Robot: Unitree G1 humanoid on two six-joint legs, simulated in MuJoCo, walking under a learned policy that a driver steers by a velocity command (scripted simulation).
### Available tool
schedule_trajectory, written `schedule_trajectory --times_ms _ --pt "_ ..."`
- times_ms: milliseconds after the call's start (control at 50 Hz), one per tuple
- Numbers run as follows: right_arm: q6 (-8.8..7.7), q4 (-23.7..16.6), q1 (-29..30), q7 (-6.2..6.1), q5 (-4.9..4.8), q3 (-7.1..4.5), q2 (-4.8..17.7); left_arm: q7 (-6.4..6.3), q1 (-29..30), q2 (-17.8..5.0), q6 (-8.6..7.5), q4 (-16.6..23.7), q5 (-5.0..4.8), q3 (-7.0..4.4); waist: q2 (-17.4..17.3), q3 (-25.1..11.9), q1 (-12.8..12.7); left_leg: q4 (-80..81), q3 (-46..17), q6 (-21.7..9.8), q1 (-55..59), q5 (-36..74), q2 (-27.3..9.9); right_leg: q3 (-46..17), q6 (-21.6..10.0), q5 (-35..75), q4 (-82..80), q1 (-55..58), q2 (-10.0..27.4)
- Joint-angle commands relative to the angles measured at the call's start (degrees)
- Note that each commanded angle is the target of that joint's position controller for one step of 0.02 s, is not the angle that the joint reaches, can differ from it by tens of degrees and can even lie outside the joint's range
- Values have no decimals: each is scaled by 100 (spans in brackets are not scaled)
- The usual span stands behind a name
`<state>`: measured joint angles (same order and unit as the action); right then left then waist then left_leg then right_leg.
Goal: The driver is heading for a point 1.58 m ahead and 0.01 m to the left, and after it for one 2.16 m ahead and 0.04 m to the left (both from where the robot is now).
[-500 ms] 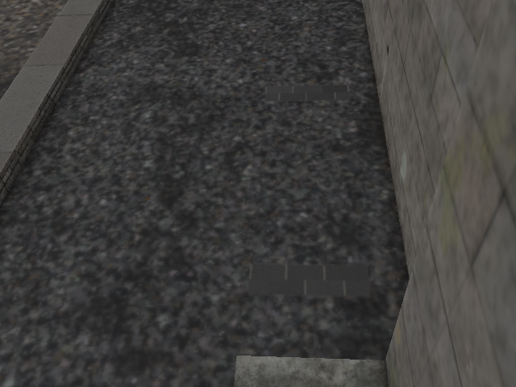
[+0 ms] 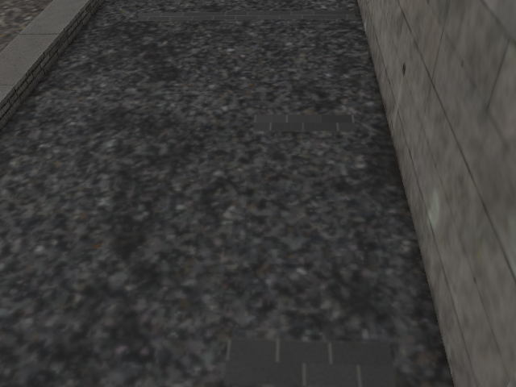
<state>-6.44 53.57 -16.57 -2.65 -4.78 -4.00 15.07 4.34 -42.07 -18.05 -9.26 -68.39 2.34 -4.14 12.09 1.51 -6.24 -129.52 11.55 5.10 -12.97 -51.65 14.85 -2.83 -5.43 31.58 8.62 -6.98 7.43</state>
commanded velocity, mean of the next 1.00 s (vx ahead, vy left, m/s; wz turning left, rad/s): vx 1.00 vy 0.00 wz -0.09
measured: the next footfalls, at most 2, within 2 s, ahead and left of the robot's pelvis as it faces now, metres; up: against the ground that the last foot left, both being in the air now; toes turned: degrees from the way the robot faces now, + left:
right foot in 0.02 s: +0.13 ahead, -0.02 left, -0.65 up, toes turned +14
left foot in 0.24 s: +0.29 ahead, +0.25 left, -0.71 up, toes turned -6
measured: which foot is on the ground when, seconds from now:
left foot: up 0.00-0.22, down 0.24-0.28, up 0.30-0.38, down 0.40-0.62, up 0.64-0.94, down 0.96-1.00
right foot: up 0.00-0.00, down 0.02-0.36, up 0.38-0.62, down 0.64-0.92, up 0.94-1.00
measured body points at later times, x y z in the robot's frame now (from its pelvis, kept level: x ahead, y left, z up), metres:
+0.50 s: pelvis +0.49 +0.01 -0.40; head +0.52 -0.03 +0.04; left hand +0.67 +0.23 -0.52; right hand +0.30 -0.20 -0.54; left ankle +0.36 +0.18 -1.10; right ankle +0.46 -0.11 -0.94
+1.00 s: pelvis +1.07 -0.03 -0.64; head +1.08 +0.00 -0.19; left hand +1.07 +0.21 -0.80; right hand +1.24 -0.29 -0.71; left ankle +1.16 +0.03 -1.31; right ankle +0.79 -0.16 -1.18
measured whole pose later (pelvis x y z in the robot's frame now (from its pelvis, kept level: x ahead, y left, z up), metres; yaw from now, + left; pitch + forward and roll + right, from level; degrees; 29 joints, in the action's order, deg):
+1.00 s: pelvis +1.07 -0.03 -0.64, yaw +1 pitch +2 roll -2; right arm -6.3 43.2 -6.8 2.2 -1.1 -2.1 14.6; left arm 0.5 -22.7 -14.0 -7.0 -55.8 0.6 0.3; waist 1.7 -1.8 2.2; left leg -57.1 1.7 -6.3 -39.0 -21.4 2.5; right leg 0.6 -1.3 -27.7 76.1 -6.3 -1.9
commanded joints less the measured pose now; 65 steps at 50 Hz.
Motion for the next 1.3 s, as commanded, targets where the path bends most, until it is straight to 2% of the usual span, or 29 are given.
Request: schedule_trajectory --times_ms 20,40,60,80,100,120,160,280,320,360,380,400,440,500,520,540,620,660,700,720,820,900,940,960,980,1000,1060,1240,1300 --pt "189 -963 1452 236 174 323 -981 -34 -2115 445 103 -722 14 402 -376 652 -435 -119 -273 -410 -3216 -385 -460 -400 488 2081 1157 1469 70" --pt "486 -1200 1091 418 309 403 -1344 -166 -1323 748 323 -443 -96 522 185 644 325 841 -333 -759 -4252 1232 -915 298 1118 1014 2312 1076 -665" --pt "473 -2069 -323 53 -250 455 -1003 -681 1787 -2608 364 483 -516 -480 4754 1686 1690 5881 -3400 -1049 -4132 2090 -2819 -6176 -1947 -3583 1971 -1729 1842" --pt "290 -1815 595 -181 -278 185 484 -898 2874 -1286 399 957 -329 -259 1762 1223 1280 4315 -3187 -151 -4201 2813 -2705 -6380 -2213 -3111 2196 -2287 1857" --pt "209 -1989 1710 -121 -130 127 786 -914 760 685 437 515 -69 188 -761 286 306 4586 -2664 -35 -4272 3894 -2052 -5289 -1197 -2298 2512 -881 461" --pt "220 -1886 1735 -157 284 172 581 -1009 479 532 472 778 -448 128 -1534 164 248 5738 -2194 98 -3519 4351 -1614 -3666 -793 -1369 3335 -1540 -572" --pt "115 -1435 791 -130 574 132 275 -1151 353 367 575 601 -896 146 -1438 42 479 6762 -2461 -72 -2473 4475 -1856 -3953 -529 -512 4196 -1749 -757" --pt "-415 -1661 844 262 561 -74 146 -1132 -969 395 592 128 -618 -90 -674 739 -133 8658 -638 -241 -2518 7178 -587 -809 702 -2499 5122 -166 -2692" --pt "-594 -2263 2354 365 564 80 -368 -1101 -987 674 642 210 -573 -53 -460 1248 -551 8470 -717 -413 -3795 4434 -629 -1987 368 -1030 5699 787 -2033" --pt "-870 -1544 -839 435 449 -72 -12 -924 1409 676 739 1041 -276 102 -1219 247 1444 10572 -1298 -842 1122 5776 -1442 -1927 737 199 8447 -2496 -2096" --pt "-811 -270 -4615 453 -42 -241 68 -834 3471 51 733 1347 78 -104 -3416 -221 3733 10786 -1580 -1557 5187 8826 -2141 -1319 913 -5669 12454 -5785 -3072" --pt "-550 811 -6081 445 84 9 -758 -799 5354 127 652 2356 83 -37 -3428 -70 4119 9900 -1845 -1568 5985 7913 -2799 -804 591 -8470 13574 -7554 -2544" --pt "-503 803 -5204 546 355 312 -942 -422 4840 1131 199 2953 -273 284 -3879 -127 2538 8465 -3049 -1794 5963 7657 -2639 -1424 -120 -8188 11248 -9085 -1863" --pt "-390 -281 -365 84 262 282 -462 -84 3563 1079 194 2370 -339 350 1142 606 -154 9486 -1799 -1556 -2572 4031 -1798 -4 -63 -2649 3961 -2549 -962" --pt "-440 -185 270 -117 530 -7 733 -35 1968 1253 48 1835 -454 272 -730 219 -926 9050 -2817 -1826 -4908 4435 -2497 188 40 108 4916 747 -820" --pt "-501 -198 576 -207 477 -8 680 -38 1384 734 72 1485 -745 152 -882 202 -1139 8483 -2193 -1407 -5497 4284 -2082 63 241 1569 4411 1811 -605" --pt "-275 262 -430 69 -32 192 435 -234 941 192 491 1408 -50 133 -1289 202 -1069 4840 -1785 -943 -1981 5323 -1466 428 -41 172 726 1623 -340" --pt "-295 104 -1615 285 61 330 -620 -241 657 -298 393 1473 352 93 -167 -688 -350 1656 -2429 -1006 -3775 1000 -1131 -682 -844 1172 3551 3458 748" --pt "-521 -505 -1327 292 -132 205 178 -393 315 -636 460 1605 134 -119 -25 -2200 -502 2103 -2894 -1007 -5434 1769 -1583 -2719 -1778 -1827 2872 4445 1791" --pt "-382 -766 -504 206 48 172 157 -503 774 -192 443 1537 -11 -1 -1467 -990 -147 2804 -2143 -948 -5722 2779 -1665 -2806 -1480 -3878 1710 3049 1439" --pt "205 -1209 -122 185 281 429 -396 -560 3153 163 219 1692 -211 392 -779 1424 1551 4852 -2446 -256 -4467 2545 -2756 -1704 -704 -2726 851 -2348 1624" --pt "112 -974 10 444 331 315 -120 -601 2568 -634 101 1541 -180 186 -1351 17 1525 7122 -386 -821 -125 4779 -1511 886 -242 -26 1358 -2241 93" --pt "121 -323 -2165 492 264 -140 731 -523 2926 -744 156 1724 -69 191 -1430 -1149 2903 7836 -41 -1181 2755 4834 -703 917 3 2456 4555 -2237 92" --pt "180 44 -2947 508 221 -164 930 -466 3271 -267 78 1913 53 295 -2812 -1074 2970 8223 -1500 -1583 3549 4798 -1250 873 450 -3590 8046 -3504 -983" --pt "140 -428 -2018 556 452 13 968 -288 2322 310 -134 2452 -216 475 -4778 -1974 1515 9661 -5504 -2944 3965 4016 -2529 -303 416 -6441 9374 -4359 -1511" --pt "76 -626 -1675 507 516 35 661 -221 2895 -84 -267 2789 -389 426 -3979 -1792 1675 11105 -6937 -3049 4122 2244 -2804 -800 168 -5989 8796 -5059 -1318" --pt "-154 -730 -583 479 555 -12 566 -347 3878 231 -229 3070 -240 477 -713 42 793 10908 -5534 -2635 860 3774 -2415 -621 116 -5401 7341 -4401 -875" --pt "13 -652 -744 121 194 -104 643 -446 4148 -112 44 3492 -355 260 -1503 -362 448 11087 -2903 -1542 -1152 5759 -1382 391 893 -2114 2311 298 -1065" --pt "-20 -964 126 217 469 -112 551 -635 1331 -798 159 2807 -266 -80 -1957 -1404 -1130 7614 -2867 -817 -1008 7710 -1192 61 455 -1778 2578 2481 -528"
Over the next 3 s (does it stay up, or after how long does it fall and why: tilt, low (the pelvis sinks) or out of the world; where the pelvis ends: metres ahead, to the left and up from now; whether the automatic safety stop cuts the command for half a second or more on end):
stays up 1.78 0.02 -0.58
